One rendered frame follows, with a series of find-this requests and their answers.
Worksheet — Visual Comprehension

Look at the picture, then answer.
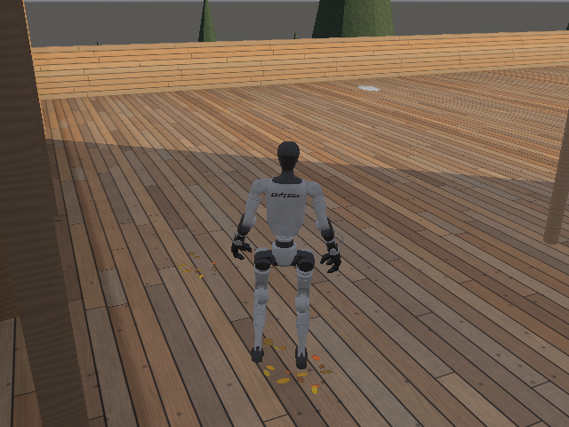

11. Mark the robot torso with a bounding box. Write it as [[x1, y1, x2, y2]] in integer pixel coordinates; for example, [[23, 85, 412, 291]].
[[266, 174, 308, 267]]

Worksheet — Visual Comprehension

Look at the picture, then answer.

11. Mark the robot left forearm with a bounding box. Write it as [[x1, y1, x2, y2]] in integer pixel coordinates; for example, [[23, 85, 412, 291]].
[[233, 213, 251, 246]]

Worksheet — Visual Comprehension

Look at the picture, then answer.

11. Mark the right robot hand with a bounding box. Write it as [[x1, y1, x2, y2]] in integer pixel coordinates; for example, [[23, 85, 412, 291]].
[[320, 252, 341, 273]]

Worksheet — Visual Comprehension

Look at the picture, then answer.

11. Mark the robot right upper arm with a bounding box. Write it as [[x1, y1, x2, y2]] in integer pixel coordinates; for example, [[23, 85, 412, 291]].
[[306, 181, 330, 231]]

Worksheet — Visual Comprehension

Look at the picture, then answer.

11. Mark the robot right forearm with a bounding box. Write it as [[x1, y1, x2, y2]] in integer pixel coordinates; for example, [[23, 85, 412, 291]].
[[321, 217, 340, 255]]

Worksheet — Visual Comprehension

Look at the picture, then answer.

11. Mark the humanoid robot head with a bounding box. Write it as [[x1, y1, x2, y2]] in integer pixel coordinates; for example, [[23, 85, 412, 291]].
[[272, 141, 302, 184]]

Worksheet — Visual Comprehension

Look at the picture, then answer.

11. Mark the left robot hand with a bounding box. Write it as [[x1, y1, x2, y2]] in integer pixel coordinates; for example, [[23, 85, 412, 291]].
[[231, 242, 252, 260]]

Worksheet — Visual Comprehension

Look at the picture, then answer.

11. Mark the robot left upper arm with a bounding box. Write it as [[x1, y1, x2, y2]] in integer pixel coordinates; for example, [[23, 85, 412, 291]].
[[242, 179, 268, 228]]

